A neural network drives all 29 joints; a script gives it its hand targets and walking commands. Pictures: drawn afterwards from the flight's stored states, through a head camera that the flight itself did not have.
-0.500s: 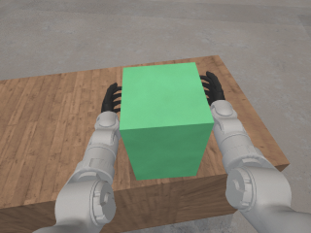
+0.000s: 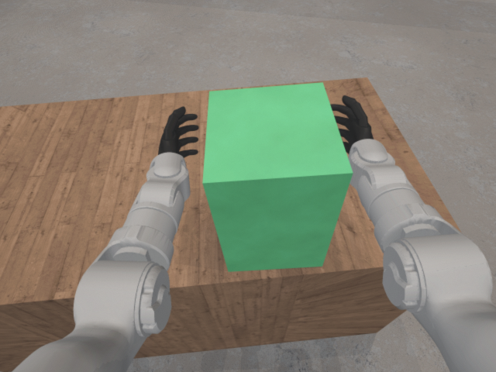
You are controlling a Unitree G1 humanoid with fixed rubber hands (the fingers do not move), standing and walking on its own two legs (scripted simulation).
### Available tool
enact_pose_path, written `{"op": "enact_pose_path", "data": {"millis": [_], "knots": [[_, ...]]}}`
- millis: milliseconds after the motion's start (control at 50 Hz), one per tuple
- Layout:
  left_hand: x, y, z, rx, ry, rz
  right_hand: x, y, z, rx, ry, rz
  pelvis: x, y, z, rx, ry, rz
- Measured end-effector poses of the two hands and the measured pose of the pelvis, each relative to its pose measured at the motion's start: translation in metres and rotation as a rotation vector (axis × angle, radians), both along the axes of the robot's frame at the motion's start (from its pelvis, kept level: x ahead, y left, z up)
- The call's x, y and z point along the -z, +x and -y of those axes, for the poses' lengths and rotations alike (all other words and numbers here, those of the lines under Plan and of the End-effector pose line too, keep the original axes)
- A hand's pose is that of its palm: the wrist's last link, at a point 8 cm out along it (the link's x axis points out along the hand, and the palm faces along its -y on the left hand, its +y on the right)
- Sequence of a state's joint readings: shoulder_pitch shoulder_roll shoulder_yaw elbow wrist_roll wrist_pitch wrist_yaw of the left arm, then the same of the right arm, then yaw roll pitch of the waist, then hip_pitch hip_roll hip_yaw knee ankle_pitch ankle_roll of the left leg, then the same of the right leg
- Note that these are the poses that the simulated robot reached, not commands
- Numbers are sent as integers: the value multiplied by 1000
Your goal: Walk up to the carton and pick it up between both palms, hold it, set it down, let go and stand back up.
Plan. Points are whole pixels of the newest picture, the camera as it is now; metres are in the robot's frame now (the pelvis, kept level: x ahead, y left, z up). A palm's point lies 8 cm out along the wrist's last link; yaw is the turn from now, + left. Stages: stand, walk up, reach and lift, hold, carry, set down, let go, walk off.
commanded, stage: set down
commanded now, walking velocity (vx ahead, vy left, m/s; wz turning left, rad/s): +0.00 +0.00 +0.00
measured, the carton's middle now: (270, 186) +0.45 -0.01 +0.02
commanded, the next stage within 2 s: none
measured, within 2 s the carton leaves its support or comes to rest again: neither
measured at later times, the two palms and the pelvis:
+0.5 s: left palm (178, 150) +0.46 +0.14 +0.12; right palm (355, 138) +0.47 -0.14 +0.13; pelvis +0.00 +0.01 +0.00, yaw +0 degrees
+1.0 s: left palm (174, 163) +0.45 +0.15 +0.10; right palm (356, 140) +0.47 -0.15 +0.12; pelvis +0.00 -0.01 +0.00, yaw +0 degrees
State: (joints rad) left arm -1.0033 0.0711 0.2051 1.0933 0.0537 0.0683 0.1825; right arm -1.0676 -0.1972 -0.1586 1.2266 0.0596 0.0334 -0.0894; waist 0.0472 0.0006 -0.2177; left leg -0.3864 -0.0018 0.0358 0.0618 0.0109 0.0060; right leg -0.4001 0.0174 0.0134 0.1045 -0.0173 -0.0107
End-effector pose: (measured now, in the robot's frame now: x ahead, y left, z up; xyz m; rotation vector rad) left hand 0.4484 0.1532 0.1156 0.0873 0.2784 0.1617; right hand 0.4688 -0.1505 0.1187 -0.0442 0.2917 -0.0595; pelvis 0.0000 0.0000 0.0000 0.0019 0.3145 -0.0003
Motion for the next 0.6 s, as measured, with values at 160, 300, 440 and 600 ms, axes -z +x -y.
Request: {"op": "enact_pose_path", "data": {"millis": [160,300,440,600], "knots": [[-6,-4,-3,26,-7,-7,-7,-5,-5,-11,-6,4,0,-7,-3,-9,0,15],[2,-3,5,37,-11,-19,-11,-4,-11,-10,-9,13,1,-11,-5,-5,-1,2],[-1,5,9,36,-4,4,-8,0,-8,3,-11,1,1,-7,-6,1,-1,-6],[1,8,10,24,-11,3,-9,7,-7,-12,-9,22,0,2,-3,4,-2,-5]]}}
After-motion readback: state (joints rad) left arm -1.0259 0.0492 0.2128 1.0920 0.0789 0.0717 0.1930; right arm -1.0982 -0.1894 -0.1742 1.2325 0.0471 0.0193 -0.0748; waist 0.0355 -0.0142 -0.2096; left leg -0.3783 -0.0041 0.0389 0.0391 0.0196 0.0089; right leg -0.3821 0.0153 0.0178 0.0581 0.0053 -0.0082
